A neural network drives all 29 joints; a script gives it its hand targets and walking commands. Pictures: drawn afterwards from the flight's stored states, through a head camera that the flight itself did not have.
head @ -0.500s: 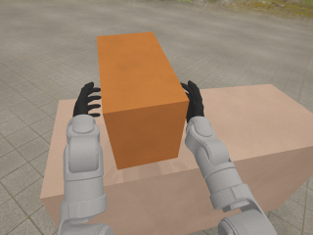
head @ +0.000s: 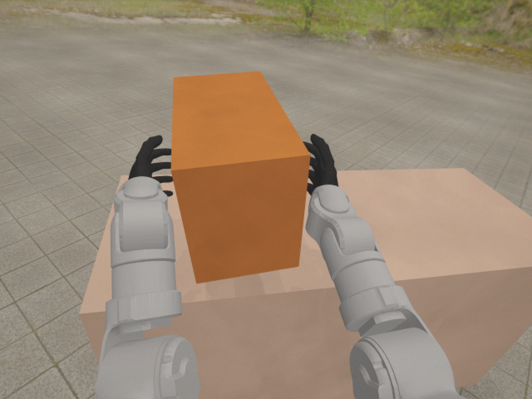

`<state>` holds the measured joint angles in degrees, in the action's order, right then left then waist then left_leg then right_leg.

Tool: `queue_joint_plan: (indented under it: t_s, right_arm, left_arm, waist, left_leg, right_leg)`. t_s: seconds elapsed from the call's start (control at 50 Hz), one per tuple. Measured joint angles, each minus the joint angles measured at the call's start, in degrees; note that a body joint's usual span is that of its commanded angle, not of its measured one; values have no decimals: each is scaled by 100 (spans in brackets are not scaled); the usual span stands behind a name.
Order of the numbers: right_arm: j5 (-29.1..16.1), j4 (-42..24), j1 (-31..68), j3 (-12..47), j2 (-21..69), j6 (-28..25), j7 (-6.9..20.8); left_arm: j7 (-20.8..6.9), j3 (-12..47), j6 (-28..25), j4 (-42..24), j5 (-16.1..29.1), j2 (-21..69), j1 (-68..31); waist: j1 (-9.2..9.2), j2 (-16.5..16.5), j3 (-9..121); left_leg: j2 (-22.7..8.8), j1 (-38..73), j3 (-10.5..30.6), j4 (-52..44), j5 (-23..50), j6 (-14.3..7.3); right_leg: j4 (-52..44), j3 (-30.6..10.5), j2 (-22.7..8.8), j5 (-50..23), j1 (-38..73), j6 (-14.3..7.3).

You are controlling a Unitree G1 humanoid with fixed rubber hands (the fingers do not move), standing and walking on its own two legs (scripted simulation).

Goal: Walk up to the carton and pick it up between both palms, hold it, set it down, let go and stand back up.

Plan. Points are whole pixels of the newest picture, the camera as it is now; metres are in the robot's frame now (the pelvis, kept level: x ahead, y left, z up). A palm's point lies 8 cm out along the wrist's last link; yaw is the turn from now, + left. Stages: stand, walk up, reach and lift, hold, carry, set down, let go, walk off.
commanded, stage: hold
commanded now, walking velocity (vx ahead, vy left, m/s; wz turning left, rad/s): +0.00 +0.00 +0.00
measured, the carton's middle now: (231, 165) +0.47 +0.04 +0.19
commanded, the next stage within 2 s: set down in 0.94 s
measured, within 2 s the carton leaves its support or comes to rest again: neither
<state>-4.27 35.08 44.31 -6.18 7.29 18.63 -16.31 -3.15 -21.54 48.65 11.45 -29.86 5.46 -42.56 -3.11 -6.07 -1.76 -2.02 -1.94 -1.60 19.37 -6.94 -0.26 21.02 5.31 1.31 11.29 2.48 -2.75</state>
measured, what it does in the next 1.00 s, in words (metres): stands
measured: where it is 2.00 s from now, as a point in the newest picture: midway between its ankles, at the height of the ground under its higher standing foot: outside the picture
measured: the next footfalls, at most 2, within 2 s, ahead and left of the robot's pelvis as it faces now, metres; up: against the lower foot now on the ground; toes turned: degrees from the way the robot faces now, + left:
none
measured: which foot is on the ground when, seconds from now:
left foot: down 0.00-1.00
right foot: down 0.00-1.00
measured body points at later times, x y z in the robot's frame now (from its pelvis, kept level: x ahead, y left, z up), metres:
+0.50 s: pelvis +0.04 +0.03 +0.00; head -0.01 +0.08 +0.45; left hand +0.42 +0.18 +0.20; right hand +0.42 -0.08 +0.20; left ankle +0.08 +0.14 -0.74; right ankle +0.03 -0.08 -0.74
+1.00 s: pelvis +0.03 +0.00 +0.00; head -0.03 +0.03 +0.44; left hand +0.37 +0.15 +0.21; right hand +0.37 -0.10 +0.19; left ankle +0.08 +0.14 -0.74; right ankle +0.03 -0.08 -0.74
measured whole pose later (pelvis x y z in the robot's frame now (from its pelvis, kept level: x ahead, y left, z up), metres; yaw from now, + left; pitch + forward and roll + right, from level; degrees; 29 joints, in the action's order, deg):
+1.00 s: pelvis +0.03 +0.00 +0.00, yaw +0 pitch -14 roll -1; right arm -15.0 15.7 30.4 6.4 3.1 19.2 -22.0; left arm 0.0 -13.8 52.0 -9.5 -25.7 8.5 -29.9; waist -4.9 -3.4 -6.0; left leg -3.0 0.5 -0.9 22.0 -8.8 1.8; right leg 19.0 5.5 2.4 12.7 7.1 -3.1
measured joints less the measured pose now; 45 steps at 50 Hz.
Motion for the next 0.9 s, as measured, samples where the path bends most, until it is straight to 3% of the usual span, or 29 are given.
queue_joint_plan:
  t_s: [0.1, 0.16, 0.34, 0.44, 0.64, 0.78, 0.9]
  right_arm:
    - [157, 448, 376, -292, -14, -138, 161]
    - [150, 564, 464, -412, -41, -276, 266]
    - [120, 850, 317, -535, -65, -612, 351]
    - [-343, 375, -42, -118, -152, -741, 275]
    - [-908, -879, -725, 892, -433, -512, -122]
    - [-1254, -1992, -1482, 1342, -654, -418, -274]
    - [-1185, -2203, -1601, 1319, -524, -128, -447]
  left_arm:
    - [-63, -88, -158, 296, 20, -98, -176]
    - [15, -30, -261, 296, 121, -111, -160]
    - [320, 42, -498, 547, 276, -19, -56]
    - [533, 401, -535, -135, 483, 14, 337]
    - [374, 837, -149, -1427, 412, 43, 985]
    - [543, 1220, 133, -2573, 565, 220, 1661]
    - [426, 1057, 268, -2529, 494, 313, 1604]
  waist:
    - [-8, -61, 15]
    - [-58, -57, -34]
    - [-65, -100, 84]
    - [-180, -50, 82]
    - [-480, 80, -347]
    - [-516, 170, -549]
    - [-374, 219, -617]
  left_leg:
    - [-30, -159, 28, -99, 248, 43]
    - [-40, -276, 73, -45, 366, 143]
    - [48, -420, -19, 29, 178, 43]
    - [95, -362, 2, 163, -43, -9]
    - [109, 39, 2, 379, -406, -55]
    - [11, 115, 57, 507, -494, 39]
    - [-69, 266, 47, 427, -388, 124]
  right_leg:
    - [-49, 45, 26, -90, -162, -16]
    - [-34, 88, 34, -96, -239, -16]
    - [-70, 6, -60, -21, -353, 91]
    - [-211, 26, -97, 59, -149, 159]
    - [-481, 16, -99, 151, 476, 248]
    - [-494, 22, 6, 158, 601, 179]
    - [-312, -7, 77, 179, 608, 62]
